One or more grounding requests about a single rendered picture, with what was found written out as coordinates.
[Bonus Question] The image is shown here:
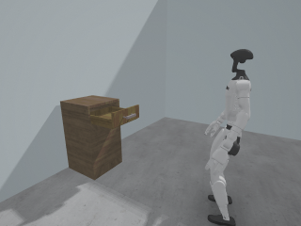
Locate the left robot upper arm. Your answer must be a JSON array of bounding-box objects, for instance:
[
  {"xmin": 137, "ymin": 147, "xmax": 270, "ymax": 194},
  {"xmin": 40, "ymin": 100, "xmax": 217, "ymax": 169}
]
[{"xmin": 234, "ymin": 80, "xmax": 251, "ymax": 120}]

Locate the robot foot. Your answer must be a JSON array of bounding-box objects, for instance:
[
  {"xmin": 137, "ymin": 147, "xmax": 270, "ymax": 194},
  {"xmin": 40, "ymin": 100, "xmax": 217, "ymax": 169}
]
[
  {"xmin": 207, "ymin": 214, "xmax": 236, "ymax": 226},
  {"xmin": 208, "ymin": 195, "xmax": 232, "ymax": 204}
]

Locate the left robot hand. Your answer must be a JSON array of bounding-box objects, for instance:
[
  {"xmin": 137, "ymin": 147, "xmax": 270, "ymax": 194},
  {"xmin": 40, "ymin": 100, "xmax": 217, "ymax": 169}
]
[{"xmin": 205, "ymin": 147, "xmax": 228, "ymax": 176}]

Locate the cabinet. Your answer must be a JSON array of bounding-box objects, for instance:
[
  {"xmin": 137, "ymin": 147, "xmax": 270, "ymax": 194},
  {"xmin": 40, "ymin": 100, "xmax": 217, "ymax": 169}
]
[{"xmin": 60, "ymin": 95, "xmax": 122, "ymax": 181}]

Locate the robot right forearm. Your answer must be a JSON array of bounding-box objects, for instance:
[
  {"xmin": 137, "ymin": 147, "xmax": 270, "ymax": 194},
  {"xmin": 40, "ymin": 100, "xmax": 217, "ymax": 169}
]
[{"xmin": 215, "ymin": 109, "xmax": 226, "ymax": 124}]

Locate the robot left foot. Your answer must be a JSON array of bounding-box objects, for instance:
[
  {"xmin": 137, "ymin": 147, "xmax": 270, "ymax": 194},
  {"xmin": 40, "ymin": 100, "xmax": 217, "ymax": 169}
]
[{"xmin": 207, "ymin": 214, "xmax": 236, "ymax": 226}]

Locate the right robot hand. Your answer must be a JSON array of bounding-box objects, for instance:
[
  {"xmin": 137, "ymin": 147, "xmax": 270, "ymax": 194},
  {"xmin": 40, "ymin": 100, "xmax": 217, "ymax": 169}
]
[{"xmin": 204, "ymin": 121, "xmax": 220, "ymax": 137}]

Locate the robot right foot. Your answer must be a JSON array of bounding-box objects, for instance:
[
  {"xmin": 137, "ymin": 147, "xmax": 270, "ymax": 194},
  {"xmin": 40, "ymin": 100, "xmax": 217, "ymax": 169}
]
[{"xmin": 208, "ymin": 195, "xmax": 232, "ymax": 204}]

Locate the drawer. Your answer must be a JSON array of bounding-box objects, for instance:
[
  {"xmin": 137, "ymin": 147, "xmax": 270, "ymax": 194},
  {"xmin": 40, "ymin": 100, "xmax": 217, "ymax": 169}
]
[{"xmin": 89, "ymin": 105, "xmax": 139, "ymax": 129}]

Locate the handle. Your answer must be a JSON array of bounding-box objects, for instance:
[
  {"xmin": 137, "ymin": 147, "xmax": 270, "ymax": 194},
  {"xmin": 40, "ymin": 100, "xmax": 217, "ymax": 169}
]
[{"xmin": 123, "ymin": 113, "xmax": 136, "ymax": 120}]

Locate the robot left forearm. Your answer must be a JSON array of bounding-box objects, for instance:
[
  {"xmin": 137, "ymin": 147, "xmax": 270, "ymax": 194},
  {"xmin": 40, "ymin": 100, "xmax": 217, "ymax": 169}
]
[{"xmin": 220, "ymin": 111, "xmax": 248, "ymax": 152}]

